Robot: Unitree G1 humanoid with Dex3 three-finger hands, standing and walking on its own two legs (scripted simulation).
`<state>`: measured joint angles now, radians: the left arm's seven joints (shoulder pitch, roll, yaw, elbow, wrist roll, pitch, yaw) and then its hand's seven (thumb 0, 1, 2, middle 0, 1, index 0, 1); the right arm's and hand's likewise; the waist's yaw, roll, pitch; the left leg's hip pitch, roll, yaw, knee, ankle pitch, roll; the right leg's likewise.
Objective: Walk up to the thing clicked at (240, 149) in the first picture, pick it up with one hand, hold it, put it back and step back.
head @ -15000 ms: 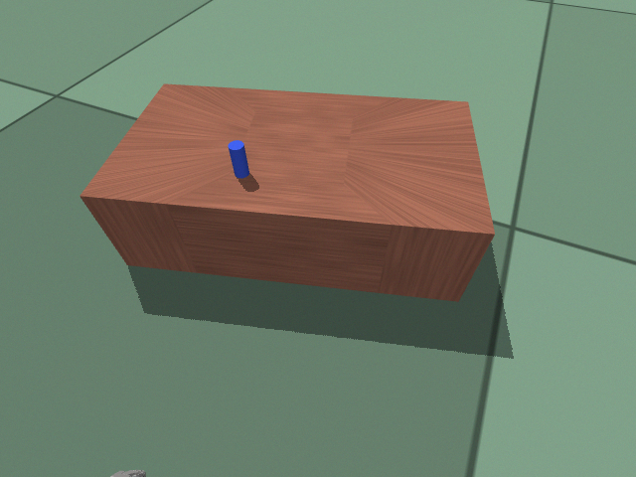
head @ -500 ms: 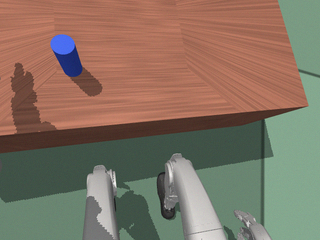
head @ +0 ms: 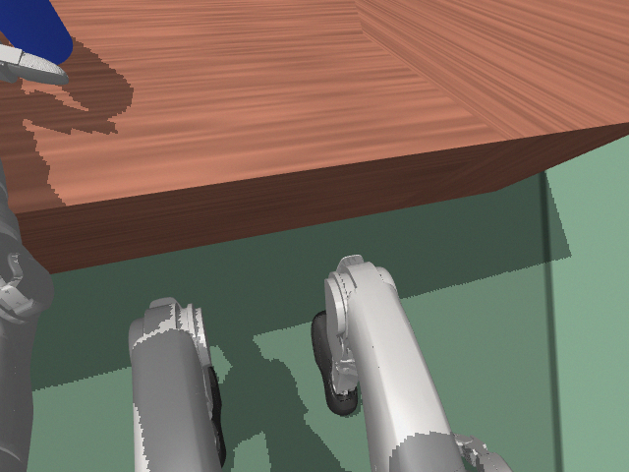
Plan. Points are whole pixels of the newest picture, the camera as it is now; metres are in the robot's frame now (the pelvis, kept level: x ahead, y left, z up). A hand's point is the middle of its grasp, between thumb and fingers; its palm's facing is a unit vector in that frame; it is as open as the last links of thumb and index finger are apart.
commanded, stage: close in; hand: left
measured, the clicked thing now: out of the picture +0.59 +0.20 +0.03
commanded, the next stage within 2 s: rest palm in 0.24 s
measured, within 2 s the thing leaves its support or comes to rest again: leaves its support in 1.66 s
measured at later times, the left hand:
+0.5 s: hand out of the picture +0.60 +0.20 +0.03, palm faces +0.11 -0.99 -0.03, open 17.7 cm
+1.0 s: hand out of the picture +0.59 +0.19 +0.03, palm faces +0.12 -0.99 -0.04, open 13.7 cm
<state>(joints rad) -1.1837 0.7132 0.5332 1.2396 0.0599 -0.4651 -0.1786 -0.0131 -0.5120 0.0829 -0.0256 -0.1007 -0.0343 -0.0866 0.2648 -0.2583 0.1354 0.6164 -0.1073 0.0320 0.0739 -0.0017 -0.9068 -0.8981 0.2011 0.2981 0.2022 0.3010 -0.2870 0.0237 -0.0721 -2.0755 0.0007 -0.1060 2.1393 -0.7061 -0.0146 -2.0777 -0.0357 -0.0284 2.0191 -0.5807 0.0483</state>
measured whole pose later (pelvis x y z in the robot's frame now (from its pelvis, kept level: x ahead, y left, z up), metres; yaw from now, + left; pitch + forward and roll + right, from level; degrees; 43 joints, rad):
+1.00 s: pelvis +0.00 +0.00 +0.01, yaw +2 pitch +37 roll -5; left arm -1.17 0.54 0.39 1.18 0.04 -0.42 -0.06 -0.01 -0.40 0.32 -0.53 -0.49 -0.54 -0.47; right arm 0.26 -0.27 0.07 0.62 -0.08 0.04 0.07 0.00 -0.92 -0.90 0.20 0.30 0.20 0.30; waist -0.24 0.03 -0.11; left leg -2.05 -0.01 -0.08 2.10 -0.70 -0.01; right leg -2.05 -0.05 -0.01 2.00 -0.60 0.05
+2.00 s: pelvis +0.01 +0.00 +0.05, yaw +2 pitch +37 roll -5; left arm -1.17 0.53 0.37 1.12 0.01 -0.32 -0.06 0.01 0.04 1.06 -0.93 -1.04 -0.91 -1.04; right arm 0.27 -0.27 0.06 0.61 -0.04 0.05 0.03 0.00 -0.88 -0.89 0.20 0.30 0.20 0.30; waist -0.22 0.05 -0.13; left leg -1.92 0.00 -0.07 1.97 -0.70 -0.01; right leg -1.93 -0.05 -0.01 1.88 -0.59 0.05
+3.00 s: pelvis +0.03 +0.00 +0.14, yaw +2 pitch +32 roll -4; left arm -0.93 0.41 0.33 0.98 -0.04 -0.35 -0.04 0.01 0.04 1.06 -0.93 -1.04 -0.91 -1.05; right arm 0.26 -0.24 0.03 0.66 -0.03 0.03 0.02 0.00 -0.91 -0.90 0.20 0.30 0.20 0.30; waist -0.17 0.04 -0.14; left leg -1.58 0.02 -0.06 1.67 -0.65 -0.01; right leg -1.60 -0.03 -0.02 1.58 -0.54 0.04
